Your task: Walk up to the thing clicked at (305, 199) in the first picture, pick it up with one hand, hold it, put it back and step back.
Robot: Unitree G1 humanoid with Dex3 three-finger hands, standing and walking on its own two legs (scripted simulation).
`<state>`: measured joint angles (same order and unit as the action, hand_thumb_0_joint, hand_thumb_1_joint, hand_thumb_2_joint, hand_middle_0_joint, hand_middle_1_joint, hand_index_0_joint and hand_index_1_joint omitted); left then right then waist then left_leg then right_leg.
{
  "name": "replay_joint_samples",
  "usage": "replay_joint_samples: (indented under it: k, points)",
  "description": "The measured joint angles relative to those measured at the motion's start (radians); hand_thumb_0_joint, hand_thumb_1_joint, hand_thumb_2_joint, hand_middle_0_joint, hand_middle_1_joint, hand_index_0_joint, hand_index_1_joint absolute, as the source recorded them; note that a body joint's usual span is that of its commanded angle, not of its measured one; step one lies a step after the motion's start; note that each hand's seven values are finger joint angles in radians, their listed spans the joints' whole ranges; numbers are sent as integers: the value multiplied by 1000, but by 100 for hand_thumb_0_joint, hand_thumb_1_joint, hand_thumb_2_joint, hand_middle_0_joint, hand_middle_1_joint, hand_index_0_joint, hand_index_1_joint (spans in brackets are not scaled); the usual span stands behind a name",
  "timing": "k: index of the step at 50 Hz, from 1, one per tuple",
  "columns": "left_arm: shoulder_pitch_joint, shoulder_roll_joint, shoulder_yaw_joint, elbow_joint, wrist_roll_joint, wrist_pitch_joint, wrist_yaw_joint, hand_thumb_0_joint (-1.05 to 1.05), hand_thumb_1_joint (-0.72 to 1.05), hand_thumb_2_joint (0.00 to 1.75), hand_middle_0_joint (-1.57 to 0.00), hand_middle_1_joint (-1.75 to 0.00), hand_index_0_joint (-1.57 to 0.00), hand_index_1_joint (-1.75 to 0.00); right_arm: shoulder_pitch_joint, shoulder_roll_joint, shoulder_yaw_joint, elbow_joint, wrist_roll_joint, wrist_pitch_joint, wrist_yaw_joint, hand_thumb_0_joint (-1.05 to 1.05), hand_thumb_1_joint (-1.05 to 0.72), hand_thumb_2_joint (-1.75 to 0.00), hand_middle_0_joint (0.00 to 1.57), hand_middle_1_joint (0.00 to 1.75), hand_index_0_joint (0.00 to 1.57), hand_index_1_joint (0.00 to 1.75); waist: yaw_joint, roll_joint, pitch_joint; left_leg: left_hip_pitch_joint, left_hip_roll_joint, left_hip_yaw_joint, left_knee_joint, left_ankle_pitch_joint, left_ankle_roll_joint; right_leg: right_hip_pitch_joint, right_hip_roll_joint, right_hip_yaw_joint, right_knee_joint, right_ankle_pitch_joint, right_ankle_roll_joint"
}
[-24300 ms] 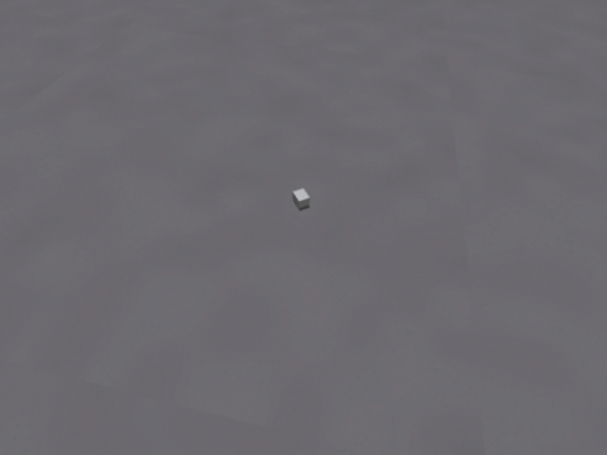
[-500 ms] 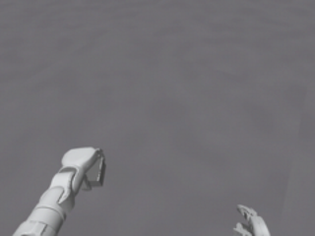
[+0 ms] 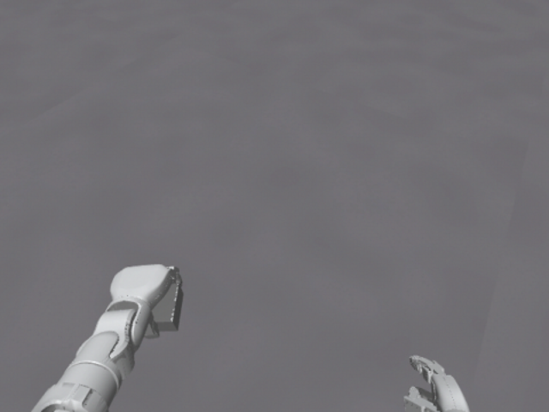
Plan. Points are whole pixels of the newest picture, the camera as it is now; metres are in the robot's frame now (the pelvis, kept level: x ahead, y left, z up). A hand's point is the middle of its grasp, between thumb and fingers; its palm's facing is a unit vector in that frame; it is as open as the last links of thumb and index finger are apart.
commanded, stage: crouch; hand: left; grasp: from above
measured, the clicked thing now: (162, 307) +0.31 +0.20 -0.10
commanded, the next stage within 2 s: lower in 1.68 s
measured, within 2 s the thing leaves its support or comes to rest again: neither
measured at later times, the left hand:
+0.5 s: hand (189, 326) +0.34 +0.20 -0.31, palm faces -0.43 +0.03 -0.90, open 9.6 cm
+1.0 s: hand (206, 341) +0.36 +0.19 -0.50, palm faces -0.47 -0.01 -0.89, open 9.6 cm
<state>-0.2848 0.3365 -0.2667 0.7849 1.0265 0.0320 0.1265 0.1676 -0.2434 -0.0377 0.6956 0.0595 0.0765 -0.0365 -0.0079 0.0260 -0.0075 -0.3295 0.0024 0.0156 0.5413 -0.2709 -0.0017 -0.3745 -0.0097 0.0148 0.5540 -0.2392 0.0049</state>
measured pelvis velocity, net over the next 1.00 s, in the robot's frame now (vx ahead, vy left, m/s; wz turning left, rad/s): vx -0.07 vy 0.00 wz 0.00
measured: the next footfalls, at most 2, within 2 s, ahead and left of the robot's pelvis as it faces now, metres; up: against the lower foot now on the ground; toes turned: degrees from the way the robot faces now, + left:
none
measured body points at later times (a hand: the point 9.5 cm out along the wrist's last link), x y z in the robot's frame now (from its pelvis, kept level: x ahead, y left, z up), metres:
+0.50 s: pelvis -0.05 +0.01 -0.19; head +0.09 +0.01 +0.24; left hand +0.36 +0.19 -0.26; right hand +0.00 -0.27 -0.32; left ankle +0.00 +0.12 -0.73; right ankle +0.03 -0.12 -0.73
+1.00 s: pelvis -0.07 +0.00 -0.33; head +0.15 +0.03 +0.07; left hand +0.38 +0.19 -0.45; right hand +0.01 -0.27 -0.46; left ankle +0.00 +0.12 -0.73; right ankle +0.03 -0.12 -0.73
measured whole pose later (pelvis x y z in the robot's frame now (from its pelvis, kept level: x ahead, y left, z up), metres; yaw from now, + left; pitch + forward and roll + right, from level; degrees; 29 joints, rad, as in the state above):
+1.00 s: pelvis -0.07 +0.00 -0.33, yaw +0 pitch +38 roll -3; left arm -0.85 0.40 -0.08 1.33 1.16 -0.01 0.42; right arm 0.12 -0.23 -0.04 0.75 -0.09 -0.06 0.05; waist -0.18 0.03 -0.19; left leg -2.02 -0.02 -0.05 2.06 -0.70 0.00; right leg -2.03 -0.02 -0.03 2.00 -0.63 0.00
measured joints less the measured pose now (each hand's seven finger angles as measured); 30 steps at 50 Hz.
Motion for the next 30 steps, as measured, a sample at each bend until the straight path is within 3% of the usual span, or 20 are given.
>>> replay_joint_samples:
  k: [6,14,21,30]
  points:
    - [-95,-25,7,168,53,-14,107,6,17,32,-110,-35,-74,-34,14,-7,-17,19,-21,-21,16,1,-90,-90,20,30,20,30,-21,-21,-41,-233,2,-12,205,-72,-3,-222,1,-10,186,-65,-1]
    - [-263,-37,62,352,124,-30,224,5,17,31,-110,-34,-74,-32,55,-26,-52,28,-57,-51,26,1,-91,-90,20,30,20,30,-69,-19,-142,-689,7,-21,619,-219,1,-668,6,-15,575,-196,6]
    - [-351,-25,106,406,117,-6,258,5,16,32,-113,-31,-75,-30,78,-18,-62,39,-80,-64,23,1,-91,-90,19,30,20,30,-104,11,-197,-1018,3,-23,912,-305,10,-995,3,-14,858,-275,11]
    - [-452,-8,133,486,103,-8,252,5,15,32,-115,-29,-76,-29,61,22,-28,54,-103,-92,28,1,-91,-90,20,30,20,30,-137,27,-208,-1313,-8,-28,1161,-354,14,-1286,-5,-15,1103,-323,11]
